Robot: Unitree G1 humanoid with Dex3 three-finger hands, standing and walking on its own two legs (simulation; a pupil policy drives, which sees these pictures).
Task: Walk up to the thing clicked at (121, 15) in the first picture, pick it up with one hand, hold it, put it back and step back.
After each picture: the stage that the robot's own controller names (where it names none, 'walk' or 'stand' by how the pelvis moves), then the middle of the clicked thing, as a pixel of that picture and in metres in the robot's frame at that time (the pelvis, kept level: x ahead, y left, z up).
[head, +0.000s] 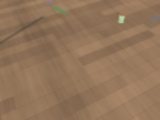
stand; (121, 18) +1.83 -0.55 -0.72
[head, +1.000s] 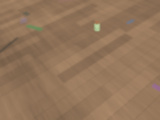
walk; (97, 26) +1.78 -0.07 -0.70
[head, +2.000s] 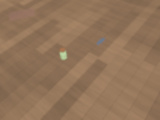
walk; (63, 53) +1.19 +0.25 -0.71
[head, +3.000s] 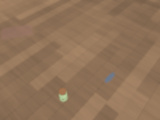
walk; (63, 94) +0.70 +0.18 -0.70
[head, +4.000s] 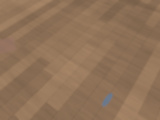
walk; out of the picture +0.40 +0.18 -0.70
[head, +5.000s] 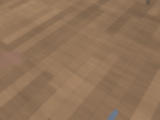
stand; out of the picture +0.33 +0.19 -0.72
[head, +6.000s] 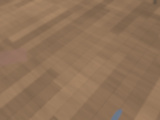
stand; out of the picture +0.34 +0.17 -0.73
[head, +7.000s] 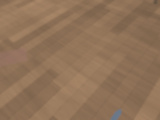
stand; out of the picture +0.34 +0.19 -0.73
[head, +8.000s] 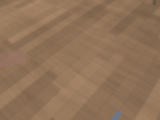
stand; out of the picture +0.33 +0.19 -0.73
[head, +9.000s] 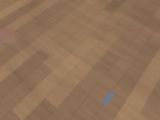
go down; out of the picture +0.35 +0.19 -0.69
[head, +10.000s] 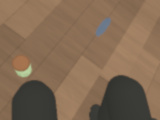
go down; (22, 66) +0.42 +0.21 -0.28
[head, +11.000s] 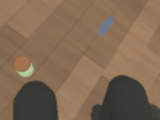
close in; (24, 66) +0.42 +0.21 -0.29
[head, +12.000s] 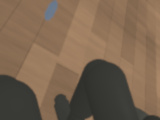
close in; out of the picture +0.42 +0.25 -0.22
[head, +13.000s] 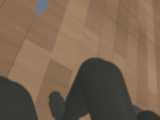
close; out of the picture +0.41 +0.26 -0.22
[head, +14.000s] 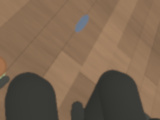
lift; out of the picture +0.34 +0.25 -0.16
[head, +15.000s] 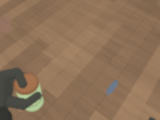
lift; (30, 93) +0.32 +0.17 +0.01
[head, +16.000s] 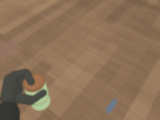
hold; (37, 92) +0.33 +0.16 +0.01
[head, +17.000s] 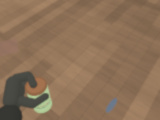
hold; (39, 95) +0.32 +0.16 +0.00
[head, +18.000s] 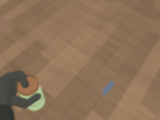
crouch; (32, 94) +0.33 +0.18 -0.04
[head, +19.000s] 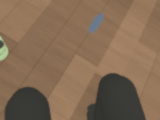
lower; out of the picture +0.48 +0.23 -0.09
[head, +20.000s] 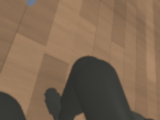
lower; out of the picture +0.44 +0.28 -0.22
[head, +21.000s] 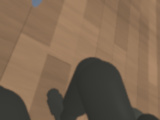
lower; out of the picture +0.43 +0.28 -0.22
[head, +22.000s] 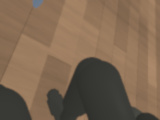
lower; out of the picture +0.43 +0.28 -0.23
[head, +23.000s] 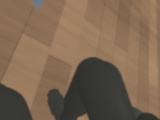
lower; out of the picture +0.43 +0.28 -0.22
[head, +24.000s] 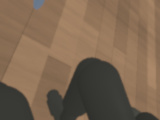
open; out of the picture +0.42 +0.26 -0.23
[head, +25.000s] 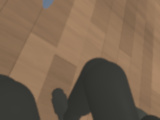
stand; out of the picture +0.42 +0.25 -0.23
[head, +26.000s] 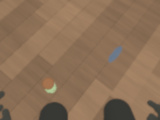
walk; (49, 85) +0.43 +0.18 -0.47
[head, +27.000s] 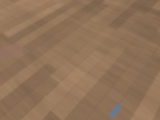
stand; out of the picture +0.36 +0.16 -0.67
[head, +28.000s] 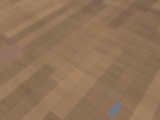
stand; out of the picture +0.37 +0.18 -0.67
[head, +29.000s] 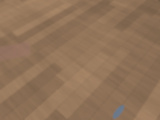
stand; out of the picture +0.37 +0.16 -0.71
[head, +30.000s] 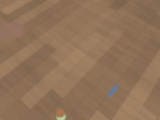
walk; (60, 114) +0.43 +0.13 -0.70
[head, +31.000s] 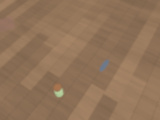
walk; (58, 90) +0.62 +0.21 -0.69
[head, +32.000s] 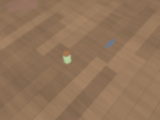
walk; (66, 57) +0.96 +0.18 -0.69
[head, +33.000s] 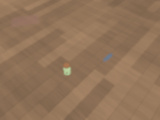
stand; (66, 69) +1.00 +0.16 -0.72
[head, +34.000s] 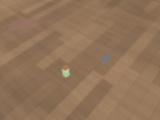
stand; (65, 70) +1.01 +0.17 -0.73
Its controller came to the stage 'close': yes
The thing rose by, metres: 0.71
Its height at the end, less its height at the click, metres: +0.00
